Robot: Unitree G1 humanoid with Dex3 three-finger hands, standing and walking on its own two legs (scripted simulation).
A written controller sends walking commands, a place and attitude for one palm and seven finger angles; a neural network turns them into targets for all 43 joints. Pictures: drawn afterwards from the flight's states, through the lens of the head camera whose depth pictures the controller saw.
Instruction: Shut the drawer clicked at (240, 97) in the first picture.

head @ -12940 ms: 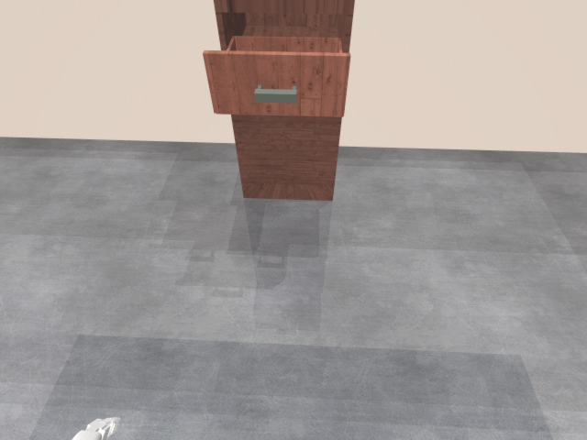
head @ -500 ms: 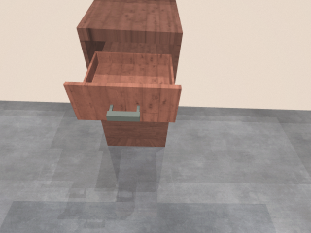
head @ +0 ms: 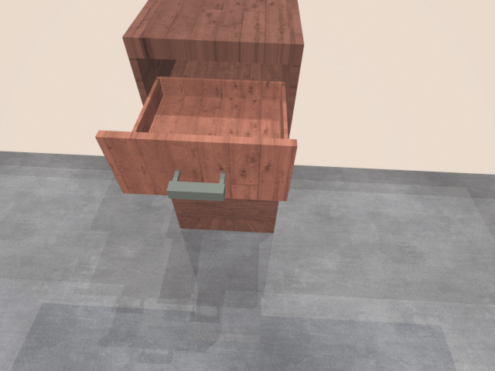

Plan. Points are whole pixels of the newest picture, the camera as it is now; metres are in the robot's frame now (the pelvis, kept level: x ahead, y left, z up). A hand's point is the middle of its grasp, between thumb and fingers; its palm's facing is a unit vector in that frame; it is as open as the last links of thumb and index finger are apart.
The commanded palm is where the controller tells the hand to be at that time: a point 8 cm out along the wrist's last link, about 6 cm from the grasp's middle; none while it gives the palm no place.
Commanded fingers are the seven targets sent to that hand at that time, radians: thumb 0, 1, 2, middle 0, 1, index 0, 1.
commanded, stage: shuffle to correct the standing spot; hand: left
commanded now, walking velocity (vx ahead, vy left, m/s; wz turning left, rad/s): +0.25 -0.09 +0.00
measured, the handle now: (198, 183) +0.47 +0.14 -0.01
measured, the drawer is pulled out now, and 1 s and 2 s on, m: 0.30 0.30 0.30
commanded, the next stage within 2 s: come to a stop and stand still in 0.56 s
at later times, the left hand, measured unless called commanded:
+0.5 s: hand (156, 359) +0.17 +0.18 -0.16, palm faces +0.06 -0.98 -0.16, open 7.3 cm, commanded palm none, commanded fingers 0.00 0.90 0.90 -0.20 -0.30 -0.20 -0.30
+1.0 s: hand (193, 315) +0.25 +0.13 -0.18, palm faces +0.03 -0.98 -0.18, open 7.3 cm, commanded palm none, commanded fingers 0.00 0.90 0.90 -0.20 -0.30 -0.20 -0.30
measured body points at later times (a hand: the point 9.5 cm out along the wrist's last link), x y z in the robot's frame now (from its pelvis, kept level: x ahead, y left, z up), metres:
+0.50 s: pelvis +0.13 +0.01 +0.01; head +0.16 +0.02 +0.46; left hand +0.16 +0.24 -0.15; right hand +0.18 -0.23 -0.13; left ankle +0.16 +0.09 -0.73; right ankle +0.17 -0.15 -0.67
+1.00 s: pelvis +0.22 -0.04 +0.00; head +0.26 -0.03 +0.45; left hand +0.25 +0.18 -0.17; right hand +0.26 -0.27 -0.15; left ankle +0.25 +0.04 -0.73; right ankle +0.18 -0.15 -0.69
